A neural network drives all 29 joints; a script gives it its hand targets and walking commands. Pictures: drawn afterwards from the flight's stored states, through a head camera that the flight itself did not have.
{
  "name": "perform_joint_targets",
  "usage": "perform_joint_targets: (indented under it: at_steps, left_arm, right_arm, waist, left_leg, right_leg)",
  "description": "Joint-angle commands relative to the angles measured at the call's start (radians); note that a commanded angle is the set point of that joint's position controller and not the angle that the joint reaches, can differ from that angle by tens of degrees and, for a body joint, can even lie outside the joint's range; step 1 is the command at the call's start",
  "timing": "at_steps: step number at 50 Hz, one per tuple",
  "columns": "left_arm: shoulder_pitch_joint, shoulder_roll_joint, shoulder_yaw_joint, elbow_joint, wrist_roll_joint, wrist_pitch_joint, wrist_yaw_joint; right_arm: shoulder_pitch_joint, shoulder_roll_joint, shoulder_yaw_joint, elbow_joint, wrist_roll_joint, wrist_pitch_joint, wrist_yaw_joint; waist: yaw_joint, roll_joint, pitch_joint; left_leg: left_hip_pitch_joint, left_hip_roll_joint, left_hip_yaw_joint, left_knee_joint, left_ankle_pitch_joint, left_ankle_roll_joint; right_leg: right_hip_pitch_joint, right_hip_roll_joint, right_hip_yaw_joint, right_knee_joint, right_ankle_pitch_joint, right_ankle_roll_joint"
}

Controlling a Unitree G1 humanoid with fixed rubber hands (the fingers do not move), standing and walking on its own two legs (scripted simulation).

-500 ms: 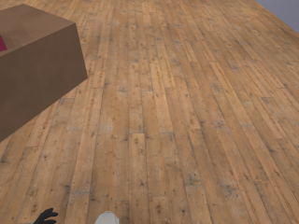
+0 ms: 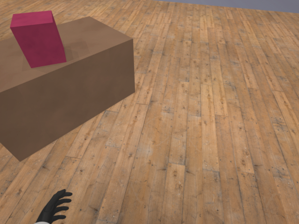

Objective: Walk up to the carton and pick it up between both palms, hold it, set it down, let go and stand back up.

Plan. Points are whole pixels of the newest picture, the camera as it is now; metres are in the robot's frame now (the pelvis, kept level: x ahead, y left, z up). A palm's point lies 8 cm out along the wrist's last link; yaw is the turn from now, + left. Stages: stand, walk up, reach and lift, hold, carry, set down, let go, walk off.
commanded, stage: walk up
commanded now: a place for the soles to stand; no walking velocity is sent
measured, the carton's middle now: (41, 39) +1.19 +0.60 -0.07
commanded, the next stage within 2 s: none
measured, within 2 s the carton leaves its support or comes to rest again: neither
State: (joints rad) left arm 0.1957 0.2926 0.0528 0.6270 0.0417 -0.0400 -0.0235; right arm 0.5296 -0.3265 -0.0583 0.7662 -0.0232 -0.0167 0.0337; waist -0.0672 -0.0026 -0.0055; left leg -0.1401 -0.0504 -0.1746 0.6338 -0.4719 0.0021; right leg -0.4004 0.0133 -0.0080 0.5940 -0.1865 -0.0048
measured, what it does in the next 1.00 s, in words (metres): walks ahead, turning left: left foot, then right foot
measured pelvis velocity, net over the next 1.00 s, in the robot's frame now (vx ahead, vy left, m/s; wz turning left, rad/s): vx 0.47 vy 0.09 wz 0.54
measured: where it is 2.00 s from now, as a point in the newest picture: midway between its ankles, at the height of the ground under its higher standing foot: (106, 151)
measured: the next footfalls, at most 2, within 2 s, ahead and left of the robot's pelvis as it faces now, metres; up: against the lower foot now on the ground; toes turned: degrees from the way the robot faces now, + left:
left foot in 0.46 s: +0.34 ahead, +0.18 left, +0.00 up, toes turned +21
right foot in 0.96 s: +0.64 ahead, +0.06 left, +0.00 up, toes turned +27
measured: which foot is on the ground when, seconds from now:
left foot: down 0.00-0.00, up 0.02-0.44, down 0.46-1.00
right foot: down 0.00-0.50, up 0.52-0.94, down 0.96-1.00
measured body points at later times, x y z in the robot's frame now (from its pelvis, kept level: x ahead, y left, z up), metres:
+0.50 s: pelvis +0.23 +0.05 -0.01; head +0.26 +0.09 +0.43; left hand +0.15 +0.31 -0.15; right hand +0.44 -0.14 -0.11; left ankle +0.31 +0.16 -0.72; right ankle +0.09 -0.11 -0.70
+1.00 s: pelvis +0.47 +0.09 +0.00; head +0.49 +0.10 +0.45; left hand +0.48 +0.37 -0.10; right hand +0.61 -0.16 -0.12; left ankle +0.31 +0.16 -0.71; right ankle +0.61 +0.04 -0.72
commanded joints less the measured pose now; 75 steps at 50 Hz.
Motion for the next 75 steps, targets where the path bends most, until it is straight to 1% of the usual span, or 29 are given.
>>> perform_joint_targets:
  at_steps: [1,2,3,6,9,18,20,22,23,24,25,26,29,31,35,43,47,48,49,50,51,52,54,55,57,61,70,73,75]
  left_arm:
    - [0.260,0.223,0.055,-0.054,0.057,-0.034,0.057]
    - [0.204,0.242,0.065,-0.036,0.047,-0.024,0.067]
    - [0.166,0.210,0.061,-0.034,0.027,-0.027,0.068]
    - [0.151,0.117,0.023,-0.026,0.020,-0.046,0.059]
    - [0.139,0.092,0.003,-0.013,0.011,-0.050,0.040]
    - [0.273,0.166,0.022,-0.006,0.015,-0.034,0.035]
    - [0.285,0.183,0.027,-0.006,0.019,-0.021,0.039]
    - [0.274,0.178,0.014,-0.014,0.019,-0.010,0.038]
    - [0.303,0.140,-0.006,-0.019,0.018,-0.006,0.034]
    - [0.364,0.088,-0.028,-0.044,0.013,-0.004,0.025]
    - [0.376,0.095,-0.022,-0.081,-0.015,0.003,0.014]
    - [0.298,0.155,-0.001,-0.084,-0.014,0.015,0.012]
    - [0.191,0.105,-0.001,-0.090,-0.010,-0.003,-0.006]
    - [0.241,0.068,0.006,-0.080,-0.007,-0.006,-0.018]
    - [0.213,0.040,-0.007,-0.069,-0.004,0.013,-0.027]
    - [0.000,0.042,-0.004,-0.117,0.013,0.000,-0.010]
    - [0.152,0.081,0.025,-0.087,0.023,-0.020,0.008]
    - [0.243,0.119,0.036,-0.065,0.026,-0.028,0.016]
    - [0.352,0.192,0.050,-0.050,0.040,-0.037,0.027]
    - [0.359,0.233,0.066,-0.050,0.039,-0.030,0.035]
    - [0.309,0.239,0.078,-0.033,0.024,-0.014,0.044]
    - [0.273,0.186,0.062,-0.039,0.009,-0.011,0.045]
    - [0.253,0.124,0.031,-0.037,0.006,-0.013,0.045]
    - [0.238,0.101,0.019,-0.027,0.007,-0.017,0.042]
    - [0.226,0.090,0.010,-0.003,-0.001,-0.023,0.033]
    - [0.274,0.100,0.006,0.017,-0.004,-0.031,0.033]
    - [0.389,0.145,0.015,0.046,0.002,0.000,0.030]
    - [0.391,0.161,0.012,0.046,0.003,0.014,0.032]
    - [0.374,0.145,-0.010,0.037,-0.004,0.016,0.029]
  right_arm:
    - [0.079,-0.024,0.008,-0.114,-0.020,-0.004,-0.013]
    - [0.075,-0.088,-0.007,-0.128,-0.037,0.017,-0.028]
    - [0.013,-0.115,-0.020,-0.136,-0.050,0.026,-0.029]
    - [-0.061,-0.088,-0.016,-0.104,-0.029,0.031,-0.007]
    - [-0.067,-0.030,0.001,-0.116,-0.012,0.032,0.017]
    - [-0.321,-0.011,0.003,-0.185,-0.016,0.009,0.036]
    - [-0.297,-0.019,-0.011,-0.185,-0.028,0.003,0.030]
    - [-0.138,-0.055,-0.039,-0.148,-0.040,-0.012,0.012]
    - [0.019,-0.104,-0.062,-0.101,-0.045,-0.021,-0.004]
    - [0.111,-0.203,-0.082,-0.092,-0.039,-0.027,-0.019]
    - [0.087,-0.266,-0.093,-0.112,-0.020,-0.023,-0.035]
    - [0.069,-0.240,-0.097,-0.096,0.013,-0.011,-0.047]
    - [-0.079,-0.119,-0.046,-0.124,0.009,-0.008,-0.066]
    - [-0.139,-0.077,-0.034,-0.117,0.006,-0.027,-0.047]
    - [-0.105,-0.083,-0.033,-0.108,-0.003,-0.060,-0.036]
    - [0.026,-0.108,-0.046,-0.098,-0.017,-0.057,-0.033]
    - [-0.024,-0.086,-0.035,-0.129,-0.020,-0.042,-0.030]
    - [0.003,-0.044,-0.020,-0.135,-0.020,-0.042,-0.026]
    - [0.066,0.020,0.002,-0.153,-0.019,-0.042,-0.022]
    - [0.118,0.006,0.001,-0.159,-0.016,-0.025,-0.029]
    - [0.117,-0.044,-0.009,-0.163,-0.020,-0.006,-0.040]
    - [0.053,-0.079,-0.022,-0.165,-0.025,-0.001,-0.043]
    - [-0.032,-0.064,-0.023,-0.160,-0.014,-0.002,-0.033]
    - [-0.036,-0.046,-0.023,-0.157,-0.011,-0.001,-0.025]
    - [-0.028,-0.008,-0.014,-0.158,-0.012,0.000,-0.014]
    - [-0.078,0.014,-0.007,-0.159,-0.013,0.003,-0.007]
    - [-0.304,0.019,-0.007,-0.216,-0.028,-0.003,-0.005]
    - [-0.268,0.016,-0.020,-0.221,-0.031,-0.016,-0.014]
    - [-0.088,-0.026,-0.044,-0.175,-0.039,-0.034,-0.030]
  waist:
    - [0.133,-0.250,-0.034]
    - [0.090,-0.162,0.045]
    - [0.090,-0.128,0.122]
    - [0.081,-0.037,0.202]
    - [0.042,-0.115,0.132]
    - [0.119,-0.135,0.111]
    - [0.102,-0.121,0.089]
    - [0.016,-0.046,0.020]
    - [-0.047,0.082,-0.082]
    - [-0.076,0.246,-0.197]
    - [-0.067,0.303,-0.194]
    - [-0.093,0.185,-0.164]
    - [0.002,0.021,0.081]
    - [0.063,0.043,0.131]
    - [0.076,0.108,0.109]
    - [-0.010,0.139,0.051]
    - [0.085,0.061,0.039]
    - [0.124,-0.031,-0.008]
    - [0.162,-0.205,-0.103]
    - [0.132,-0.225,-0.054]
    - [0.113,-0.204,-0.014]
    - [0.113,-0.147,0.068]
    - [0.116,-0.067,0.152]
    - [0.095,-0.063,0.165]
    - [0.066,-0.104,0.146]
    - [0.067,-0.128,0.101]
    - [0.141,-0.107,0.148]
    - [0.111,-0.086,0.146]
    - [0.015,0.028,0.056]
  left_leg:
    - [-0.596,-0.035,0.036,0.542,-0.112,-0.006]
    - [-0.631,0.049,0.044,0.629,-0.059,-0.009]
    - [-0.657,0.091,0.049,0.671,0.002,-0.014]
    - [-0.537,0.139,0.024,0.542,0.204,-0.023]
    - [-0.453,0.113,0.083,0.491,0.286,-0.014]
    - [-0.366,0.114,0.259,0.016,0.372,0.023]
    - [-0.295,0.103,0.263,-0.013,0.314,0.051]
    - [-0.074,0.065,0.262,-0.062,0.272,0.090]
    - [0.141,0.046,0.204,-0.063,0.243,0.122]
    - [0.349,0.217,-0.142,-0.078,0.122,0.204]
    - [0.448,0.411,-0.601,-0.237,0.059,0.342]
    - [0.411,0.444,-0.673,-0.334,-0.048,0.391]
    - [0.029,0.310,-0.257,-0.301,0.418,0.191]
    - [-0.165,0.205,-0.112,-0.316,0.461,0.120]
    - [-0.184,0.144,-0.057,-0.359,0.464,0.145]
    - [0.036,0.197,-0.112,-0.258,0.486,0.167]
    - [-0.142,0.199,-0.141,-0.112,0.284,0.142]
    - [-0.219,0.140,-0.077,0.065,0.258,0.108]
    - [-0.351,0.030,0.035,0.378,0.094,0.045]
    - [-0.475,-0.042,0.098,0.538,-0.122,-0.012]
    - [-0.525,0.010,0.082,0.624,-0.093,-0.009]
    - [-0.537,0.044,0.060,0.662,-0.021,-0.013]
    - [-0.501,0.074,0.045,0.589,0.093,-0.013]
    - [-0.448,0.083,0.035,0.535,0.139,-0.009]
    - [-0.393,0.073,0.062,0.496,0.186,-0.007]
    - [-0.435,0.068,0.111,0.380,0.269,-0.022]
    - [-0.410,0.073,0.195,0.033,0.282,0.003]
    - [-0.284,0.061,0.201,-0.034,0.230,0.038]
    - [0.000,0.033,0.195,-0.111,0.278,0.074]
  right_leg:
    - [0.572,-0.451,0.735,-0.304,-0.480,-0.087]
    - [0.480,-0.519,0.856,-0.390,-0.596,-0.158]
    - [0.390,-0.505,0.848,-0.428,-0.577,-0.188]
    - [0.261,-0.320,0.309,-0.343,0.026,-0.054]
    - [0.257,-0.216,0.041,-0.332,0.267,-0.043]
    - [0.401,-0.284,-0.124,-0.317,0.267,-0.136]
    - [0.409,-0.321,-0.132,-0.253,0.240,-0.162]
    - [0.332,-0.302,-0.201,0.005,0.285,-0.150]
    - [0.225,-0.245,-0.237,0.277,0.229,-0.118]
    - [0.020,-0.154,-0.217,0.545,-0.003,-0.068]
    - [-0.225,-0.007,-0.137,0.716,-0.376,-0.018]
    - [-0.287,-0.040,-0.031,0.790,-0.358,-0.021]
    - [-0.215,-0.137,0.036,0.756,-0.160,-0.027]
    - [-0.083,-0.150,0.023,0.607,-0.119,-0.010]
    - [-0.094,-0.115,-0.020,0.482,-0.010,0.028]
    - [-0.084,-0.087,-0.015,0.022,0.096,0.010]
    - [0.216,-0.068,-0.005,-0.042,0.039,-0.035]
    - [0.360,-0.101,0.041,-0.057,-0.016,-0.055]
    - [0.513,-0.317,0.342,-0.145,-0.219,-0.121]
    - [0.516,-0.472,0.665,-0.287,-0.339,-0.156]
    - [0.477,-0.506,0.780,-0.382,-0.476,-0.222]
    - [0.392,-0.464,0.709,-0.406,-0.421,-0.203]
    - [0.284,-0.371,0.359,-0.364,-0.083,-0.110]
    - [0.224,-0.321,0.220,-0.348,0.058,-0.076]
    - [0.188,-0.261,0.094,-0.342,0.178,-0.062]
    - [0.260,-0.252,0.016,-0.347,0.237,-0.089]
    - [0.360,-0.310,-0.016,-0.303,0.128,-0.135]
    - [0.320,-0.326,-0.022,-0.221,0.152,-0.150]
    - [0.199,-0.253,-0.118,0.061,0.197,-0.124]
